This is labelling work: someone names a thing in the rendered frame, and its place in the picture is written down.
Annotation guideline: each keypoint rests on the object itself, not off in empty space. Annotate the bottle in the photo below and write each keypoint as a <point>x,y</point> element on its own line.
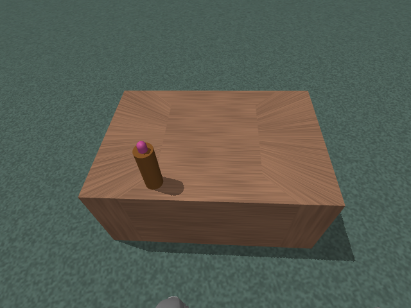
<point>148,165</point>

